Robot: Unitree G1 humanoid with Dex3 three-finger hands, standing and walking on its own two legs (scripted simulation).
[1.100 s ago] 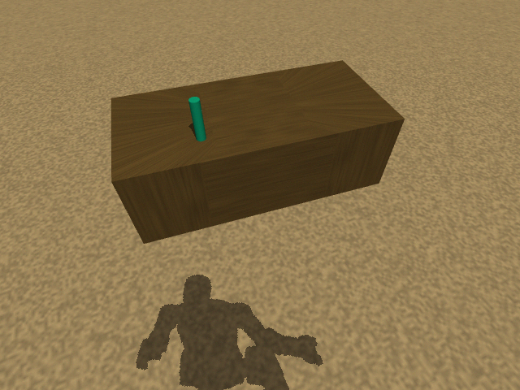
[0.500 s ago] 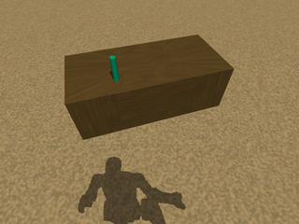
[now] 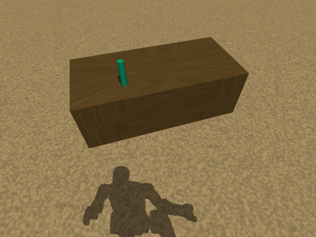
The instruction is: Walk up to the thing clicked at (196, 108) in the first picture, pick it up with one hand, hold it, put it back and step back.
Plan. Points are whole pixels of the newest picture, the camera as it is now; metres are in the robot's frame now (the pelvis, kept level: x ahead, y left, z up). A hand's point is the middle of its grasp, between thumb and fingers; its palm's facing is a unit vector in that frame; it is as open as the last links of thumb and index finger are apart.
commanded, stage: stand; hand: right
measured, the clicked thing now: (122, 73) +1.10 +0.24 -0.27
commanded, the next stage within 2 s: walk up in 0.02 s
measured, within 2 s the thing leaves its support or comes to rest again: neither
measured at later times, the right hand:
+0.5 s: hand (216, 223) +0.19 -0.15 -0.16, palm faces -0.13 +0.92 -0.37, open 7.4 cm
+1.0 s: hand (180, 145) +0.47 -0.07 -0.16, palm faces -0.36 +0.88 -0.33, open 7.4 cm
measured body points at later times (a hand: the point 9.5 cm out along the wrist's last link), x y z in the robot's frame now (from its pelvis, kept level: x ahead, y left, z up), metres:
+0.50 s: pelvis +0.10 +0.12 -0.03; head +0.11 +0.14 +0.42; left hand +0.12 +0.47 -0.15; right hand +0.20 -0.20 -0.13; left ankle +0.12 +0.25 -0.75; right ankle +0.06 -0.04 -0.68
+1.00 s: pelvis +0.29 +0.16 -0.01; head +0.32 +0.14 +0.44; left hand +0.21 +0.48 -0.10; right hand +0.48 -0.12 -0.14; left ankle +0.31 +0.33 -0.69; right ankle +0.33 +0.05 -0.75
